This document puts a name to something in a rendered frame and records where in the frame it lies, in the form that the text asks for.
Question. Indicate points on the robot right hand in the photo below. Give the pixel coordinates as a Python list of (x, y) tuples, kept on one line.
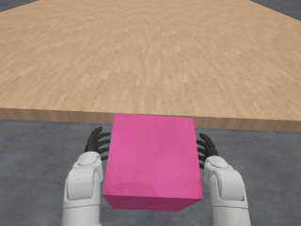
[(208, 151)]

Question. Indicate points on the right robot forearm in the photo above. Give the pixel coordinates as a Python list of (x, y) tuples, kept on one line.
[(228, 193)]

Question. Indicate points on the carton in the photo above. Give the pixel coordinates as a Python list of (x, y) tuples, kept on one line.
[(152, 163)]

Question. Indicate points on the left robot forearm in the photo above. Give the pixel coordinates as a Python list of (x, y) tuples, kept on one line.
[(82, 192)]

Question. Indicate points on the robot left hand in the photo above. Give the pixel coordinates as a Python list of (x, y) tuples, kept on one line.
[(93, 144)]

